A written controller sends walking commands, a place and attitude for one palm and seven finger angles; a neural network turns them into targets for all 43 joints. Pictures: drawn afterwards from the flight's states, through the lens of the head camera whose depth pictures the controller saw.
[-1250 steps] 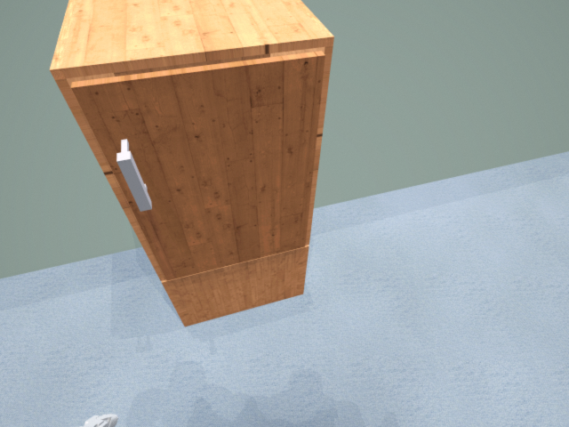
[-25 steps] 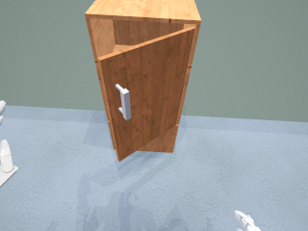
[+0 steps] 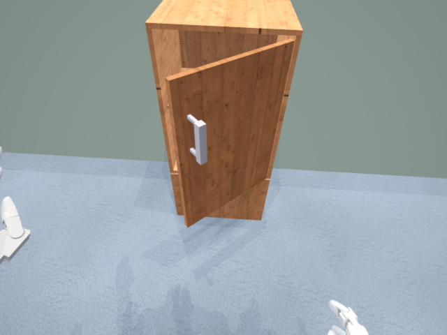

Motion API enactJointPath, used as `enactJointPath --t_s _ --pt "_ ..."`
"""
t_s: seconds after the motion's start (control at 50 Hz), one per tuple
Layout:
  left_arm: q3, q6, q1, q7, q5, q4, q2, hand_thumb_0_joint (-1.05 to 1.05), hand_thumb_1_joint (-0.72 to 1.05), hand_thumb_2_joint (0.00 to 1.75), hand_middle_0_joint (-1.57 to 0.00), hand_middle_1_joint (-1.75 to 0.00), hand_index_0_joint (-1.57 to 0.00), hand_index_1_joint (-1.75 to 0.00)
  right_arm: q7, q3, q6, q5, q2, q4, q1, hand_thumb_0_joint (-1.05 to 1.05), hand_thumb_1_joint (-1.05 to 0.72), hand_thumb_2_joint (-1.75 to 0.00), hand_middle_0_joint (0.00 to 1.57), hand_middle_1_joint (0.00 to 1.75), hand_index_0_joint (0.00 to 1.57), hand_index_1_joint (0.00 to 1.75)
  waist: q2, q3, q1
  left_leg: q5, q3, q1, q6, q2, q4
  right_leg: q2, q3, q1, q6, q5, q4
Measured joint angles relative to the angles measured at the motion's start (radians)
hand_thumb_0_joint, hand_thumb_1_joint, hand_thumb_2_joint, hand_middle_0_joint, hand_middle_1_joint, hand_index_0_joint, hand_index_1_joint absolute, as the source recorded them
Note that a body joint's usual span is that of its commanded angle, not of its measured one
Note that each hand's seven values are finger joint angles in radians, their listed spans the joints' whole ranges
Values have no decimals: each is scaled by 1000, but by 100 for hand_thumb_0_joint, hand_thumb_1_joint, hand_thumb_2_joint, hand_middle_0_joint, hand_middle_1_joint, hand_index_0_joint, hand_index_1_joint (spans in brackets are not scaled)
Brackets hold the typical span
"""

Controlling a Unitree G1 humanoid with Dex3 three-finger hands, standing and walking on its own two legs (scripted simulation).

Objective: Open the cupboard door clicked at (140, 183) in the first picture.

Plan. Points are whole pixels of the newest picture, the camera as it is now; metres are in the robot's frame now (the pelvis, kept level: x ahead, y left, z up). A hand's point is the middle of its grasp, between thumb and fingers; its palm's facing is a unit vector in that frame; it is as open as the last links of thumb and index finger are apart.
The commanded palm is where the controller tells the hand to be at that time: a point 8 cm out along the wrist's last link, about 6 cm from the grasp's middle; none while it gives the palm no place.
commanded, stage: stop stepping back and stand still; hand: left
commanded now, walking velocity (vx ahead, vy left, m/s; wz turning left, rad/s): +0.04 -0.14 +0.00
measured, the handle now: (196, 139) +0.58 +0.11 +0.02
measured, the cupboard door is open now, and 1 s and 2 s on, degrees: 42 42 42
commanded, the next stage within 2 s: let the arm hang, fingers relaxed in 0.10 s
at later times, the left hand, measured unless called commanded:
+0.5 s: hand out of the picture +0.08 +0.13 -0.17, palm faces +0.08 -0.98 -0.16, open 7.2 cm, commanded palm none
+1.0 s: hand out of the picture +0.00 +0.17 -0.16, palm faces +0.06 -0.97 -0.24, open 7.4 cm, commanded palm none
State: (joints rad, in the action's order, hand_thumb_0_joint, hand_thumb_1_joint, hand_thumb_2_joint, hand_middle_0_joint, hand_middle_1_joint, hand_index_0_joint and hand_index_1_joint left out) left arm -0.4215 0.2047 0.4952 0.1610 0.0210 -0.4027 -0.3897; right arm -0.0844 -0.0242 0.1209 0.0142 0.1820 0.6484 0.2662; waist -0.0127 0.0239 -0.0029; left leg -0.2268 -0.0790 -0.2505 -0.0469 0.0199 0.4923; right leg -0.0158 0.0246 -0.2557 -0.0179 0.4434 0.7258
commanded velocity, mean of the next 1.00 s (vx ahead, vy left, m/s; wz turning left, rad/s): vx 0.00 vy -0.01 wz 0.00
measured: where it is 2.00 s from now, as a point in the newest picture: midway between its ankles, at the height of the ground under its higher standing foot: outside the picture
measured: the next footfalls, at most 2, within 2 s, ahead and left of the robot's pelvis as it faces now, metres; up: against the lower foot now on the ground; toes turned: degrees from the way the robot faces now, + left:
right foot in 0.18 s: +0.05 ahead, -0.10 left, +0.00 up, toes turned -4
left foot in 0.48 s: +0.03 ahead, +0.11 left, +0.00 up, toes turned +4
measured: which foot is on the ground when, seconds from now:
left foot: down 0.00-0.24, up 0.26-0.46, down 0.48-1.00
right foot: up 0.00-0.16, down 0.18-1.00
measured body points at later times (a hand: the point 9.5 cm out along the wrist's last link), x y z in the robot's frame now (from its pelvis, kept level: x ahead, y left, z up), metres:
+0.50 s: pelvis +0.01 -0.04 -0.01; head +0.03 -0.03 +0.43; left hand +0.08 +0.18 -0.16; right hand +0.08 -0.31 -0.15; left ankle -0.01 +0.11 -0.74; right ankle +0.01 -0.09 -0.74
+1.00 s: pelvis -0.02 -0.02 +0.01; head -0.01 -0.04 +0.46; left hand +0.00 +0.22 -0.14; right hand -0.02 -0.23 -0.16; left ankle -0.01 +0.11 -0.74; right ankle +0.01 -0.09 -0.74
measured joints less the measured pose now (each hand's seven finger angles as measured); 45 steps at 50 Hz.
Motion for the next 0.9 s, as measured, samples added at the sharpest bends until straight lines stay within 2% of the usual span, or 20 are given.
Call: enactJointPath --t_s 0.04,0.08,0.16,0.18,0.2,0.22,0.24,0.28,0.32,0.38,0.44,0.48,0.52,0.58,0.76,0.9 --pt "9 -18 -18 1 0 7 3 1 89 90 -21 -30 -21 -30 4 -11 14 2 -19 7 -1 1 -90 -90 20 30 20 30 0 -14 3 28 7 20 1 5 -46 0 5 -18 7 -2 29" --pt "19 -32 -9 1 1 -12 1 1 89 90 -21 -30 -20 -30 13 -26 25 4 -35 11 -4 1 -90 -90 20 30 21 30 -6 -25 5 47 8 38 5 5 -82 5 14 -21 14 -23 -4" --pt "35 -47 47 -10 1 -63 -14 1 90 90 -21 -30 -20 -30 23 -44 35 11 -50 3 -14 1 -90 -90 21 30 21 30 -21 -41 5 53 -5 56 23 0 -104 14 33 11 17 -73 -152" --pt "36 -47 59 -13 1 -70 -22 1 90 90 -21 -30 -20 -30 24 -45 34 13 -49 -2 -17 1 -90 -90 21 30 21 30 -24 -44 5 47 -8 53 28 -1 -94 15 35 28 13 -109 -202" --pt "38 -44 65 -16 -1 -72 -25 1 89 90 -21 -30 -20 -30 24 -43 32 13 -44 -5 -22 1 -90 -90 21 30 21 30 -18 -50 5 37 -7 47 34 -8 -76 8 39 39 -5 -180 -234" --pt "65 -24 42 -31 -11 -19 -28 1 90 90 -21 -30 -20 -30 40 -28 46 6 -31 18 -31 1 -90 -90 21 30 21 30 4 -45 5 26 3 19 39 -19 -36 -2 51 34 -28 -204 -238" --pt "109 -30 -1 -57 -25 71 -27 1 90 90 -21 -30 -20 -30 59 -11 37 -5 -12 44 -41 1 -90 -90 21 30 21 30 25 -31 1 15 12 -13 45 -26 10 -7 62 19 -46 -200 -222" --pt "202 -101 -93 -106 -40 296 -3 0 90 90 -20 -30 -20 -30 83 14 -19 -13 29 96 -60 1 -90 -90 21 30 21 30 60 2 3 -30 24 -62 47 -38 95 -7 79 -18 -64 -158 -168" --pt "273 -173 -167 -132 -50 538 50 0 90 90 -20 -30 -20 -30 90 33 -77 -5 61 140 -67 0 -90 -90 21 30 21 30 81 28 19 -120 40 -94 41 -50 192 -2 99 -44 -71 -116 -116" --pt "341 -237 -225 -146 -62 836 137 0 91 90 -20 -30 -20 -30 90 52 -134 11 83 183 -61 0 -91 -90 20 30 21 30 67 9 34 -233 60 -103 32 -60 308 2 117 -51 -78 -85 -73" --pt "391 -256 -225 -151 -61 1041 205 1 91 90 -20 -30 -19 -30 80 59 -158 18 81 212 -49 1 -91 -90 20 30 20 30 22 -47 36 -225 68 -57 34 -61 251 -1 118 -40 -86 -81 -65" --pt "419 -259 -209 -157 -50 1146 241 1 91 90 -20 -30 -20 -30 72 56 -156 19 76 232 -33 1 -91 -90 20 30 20 30 2 -79 38 -87 79 -14 43 -69 152 -13 124 -35 -82 -82 -65" --pt "376 -243 -219 -130 -25 1208 236 -3 98 90 -21 -30 -20 -30 62 46 -156 20 54 271 -12 0 -91 -90 20 30 20 30 -28 -102 23 -100 88 -3 84 -73 132 -17 133 -18 -80 -95 -95" --pt "379 -235 -231 -138 -29 1294 195 -4 101 90 -21 -30 -21 -30 55 30 -165 18 32 325 8 0 -91 -90 20 30 20 30 -35 -109 2 -93 91 17 103 -82 76 -30 137 13 -84 -143 -179" --pt "396 -225 -242 -145 -28 1479 176 -1 94 90 -20 -30 -20 -30 53 24 -161 9 6 409 7 0 -91 -90 20 30 20 30 45 -96 7 -25 70 79 84 -77 -34 -34 116 82 -69 -234 -318" --pt "399 -214 -269 -140 -26 1526 191 0 92 90 -20 -30 -20 -30 60 15 -151 15 -22 456 12 0 -91 -90 20 30 20 30 61 -73 6 10 52 96 69 -59 -84 -18 100 89 -56 -266 -352"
